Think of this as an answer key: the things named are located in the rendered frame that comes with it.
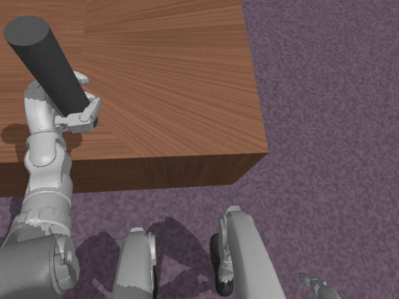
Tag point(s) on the can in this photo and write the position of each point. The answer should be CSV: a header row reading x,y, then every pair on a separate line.
x,y
33,41

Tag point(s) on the left robot arm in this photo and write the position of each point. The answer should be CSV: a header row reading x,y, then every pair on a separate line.
x,y
37,258

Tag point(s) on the left robot hand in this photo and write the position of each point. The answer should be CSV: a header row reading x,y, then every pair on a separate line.
x,y
43,115

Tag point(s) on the right robot foot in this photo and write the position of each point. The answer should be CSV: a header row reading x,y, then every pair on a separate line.
x,y
223,289

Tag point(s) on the right robot hand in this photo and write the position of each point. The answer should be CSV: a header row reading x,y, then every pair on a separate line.
x,y
318,286

